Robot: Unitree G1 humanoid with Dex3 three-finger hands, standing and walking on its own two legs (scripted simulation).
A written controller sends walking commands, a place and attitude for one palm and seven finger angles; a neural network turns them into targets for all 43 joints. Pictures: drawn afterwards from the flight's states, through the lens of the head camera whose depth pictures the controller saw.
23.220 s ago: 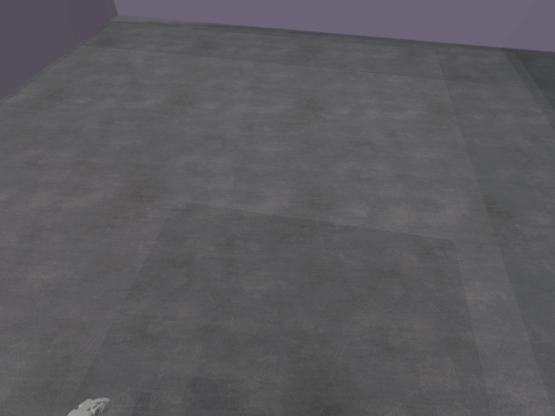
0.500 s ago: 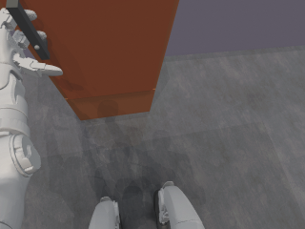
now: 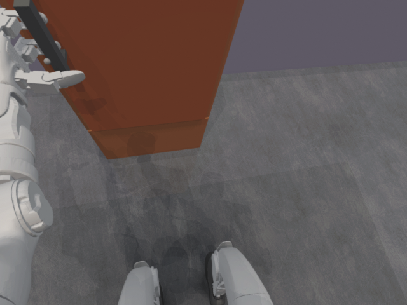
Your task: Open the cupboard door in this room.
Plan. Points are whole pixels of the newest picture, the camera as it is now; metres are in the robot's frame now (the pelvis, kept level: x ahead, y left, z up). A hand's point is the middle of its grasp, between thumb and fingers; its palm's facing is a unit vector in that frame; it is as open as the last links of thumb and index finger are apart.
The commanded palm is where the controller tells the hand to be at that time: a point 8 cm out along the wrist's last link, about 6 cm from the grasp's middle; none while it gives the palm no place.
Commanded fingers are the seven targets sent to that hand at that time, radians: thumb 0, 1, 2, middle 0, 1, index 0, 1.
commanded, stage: close the thumb around the handle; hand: left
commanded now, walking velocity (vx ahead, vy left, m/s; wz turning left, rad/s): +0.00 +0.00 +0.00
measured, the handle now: (47, 34) +0.60 +0.22 +0.07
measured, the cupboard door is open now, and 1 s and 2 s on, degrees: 0 15 45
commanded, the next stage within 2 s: pull the door open along its arc in 0.42 s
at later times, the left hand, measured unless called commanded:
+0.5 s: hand (62, 61) +0.54 +0.19 +0.06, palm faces +0.05 -1.00 -0.02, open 5.6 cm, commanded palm +0.52 +0.24 +0.07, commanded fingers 0.00 0.90 0.90 -0.40 -1.35 -0.40 -1.35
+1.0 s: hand (81, 103) +0.46 +0.16 +0.06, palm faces +0.22 -0.97 +0.05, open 5.8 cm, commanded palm +0.40 +0.19 +0.07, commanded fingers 0.00 0.90 0.90 -0.40 -1.35 -0.40 -1.35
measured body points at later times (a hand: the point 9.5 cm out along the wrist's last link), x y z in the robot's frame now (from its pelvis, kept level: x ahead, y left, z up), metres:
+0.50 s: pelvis +0.00 -0.01 +0.00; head +0.17 +0.02 +0.42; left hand +0.53 +0.25 +0.07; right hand +0.00 -0.26 -0.11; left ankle -0.02 +0.10 -0.65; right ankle +0.05 -0.14 -0.65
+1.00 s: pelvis +0.01 -0.01 +0.02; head +0.13 +0.00 +0.46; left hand +0.44 +0.21 +0.06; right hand +0.07 -0.27 -0.09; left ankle -0.02 +0.10 -0.65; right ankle +0.05 -0.14 -0.65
